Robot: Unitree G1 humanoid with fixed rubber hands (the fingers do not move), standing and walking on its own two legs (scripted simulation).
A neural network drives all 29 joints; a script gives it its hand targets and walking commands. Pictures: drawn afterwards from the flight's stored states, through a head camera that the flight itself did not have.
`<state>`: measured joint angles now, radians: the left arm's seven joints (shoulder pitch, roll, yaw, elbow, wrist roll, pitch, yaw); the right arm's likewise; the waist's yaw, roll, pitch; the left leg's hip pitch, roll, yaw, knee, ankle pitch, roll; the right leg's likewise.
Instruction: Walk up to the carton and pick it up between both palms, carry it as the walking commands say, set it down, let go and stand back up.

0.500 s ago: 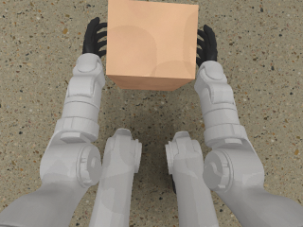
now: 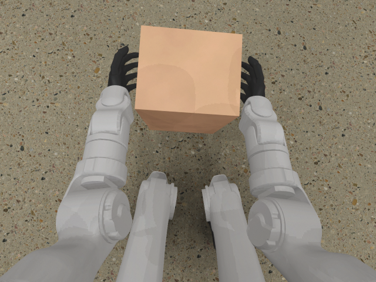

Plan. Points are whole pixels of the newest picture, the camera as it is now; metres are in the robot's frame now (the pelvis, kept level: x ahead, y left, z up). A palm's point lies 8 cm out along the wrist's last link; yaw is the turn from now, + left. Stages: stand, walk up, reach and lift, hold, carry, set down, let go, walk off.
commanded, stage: reach and lift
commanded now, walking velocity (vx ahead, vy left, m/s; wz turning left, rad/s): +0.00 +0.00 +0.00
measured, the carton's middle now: (185, 93) +0.50 +0.02 -0.15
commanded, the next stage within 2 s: none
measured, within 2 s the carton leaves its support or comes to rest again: neither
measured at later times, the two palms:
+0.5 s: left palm (108, 80) +0.46 +0.15 +0.00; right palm (269, 92) +0.46 -0.11 +0.00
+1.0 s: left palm (94, 72) +0.44 +0.15 +0.07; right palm (292, 86) +0.44 -0.12 +0.07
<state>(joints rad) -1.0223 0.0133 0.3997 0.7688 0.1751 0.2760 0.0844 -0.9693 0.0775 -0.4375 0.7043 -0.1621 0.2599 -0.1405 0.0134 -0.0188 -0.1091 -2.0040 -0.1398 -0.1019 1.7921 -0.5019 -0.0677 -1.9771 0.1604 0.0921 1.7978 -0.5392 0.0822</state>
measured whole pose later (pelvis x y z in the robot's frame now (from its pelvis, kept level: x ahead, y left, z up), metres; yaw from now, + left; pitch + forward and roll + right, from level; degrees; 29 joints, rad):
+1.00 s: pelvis +0.04 +0.00 +0.13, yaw +1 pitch +33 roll -1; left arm -0.73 -0.07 0.36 0.73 0.19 0.21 0.09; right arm -0.68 0.13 -0.38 0.68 -0.17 0.20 -0.13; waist 0.00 -0.01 -0.17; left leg -1.48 -0.13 -0.13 1.37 -0.46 -0.04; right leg -1.45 0.14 0.13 1.37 -0.49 0.05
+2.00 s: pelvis +0.07 +0.00 +0.25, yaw +0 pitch +17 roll +0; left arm -0.46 -0.16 0.34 0.62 0.24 0.25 0.07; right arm -0.42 0.20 -0.36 0.58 -0.23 0.24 -0.08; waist 0.01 -0.01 -0.09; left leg -0.78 -0.08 -0.14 0.77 -0.29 -0.01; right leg -0.76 0.10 0.18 0.76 -0.31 0.03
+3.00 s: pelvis +0.08 +0.00 +0.29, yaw +1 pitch -6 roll +0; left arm -0.38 -0.18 0.28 0.44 0.28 0.68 0.07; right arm -0.38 0.19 -0.28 0.44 -0.28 0.69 -0.05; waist -0.02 0.00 -0.03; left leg -0.15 -0.06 -0.15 0.46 -0.21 -0.01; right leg -0.13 0.06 0.16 0.46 -0.23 0.01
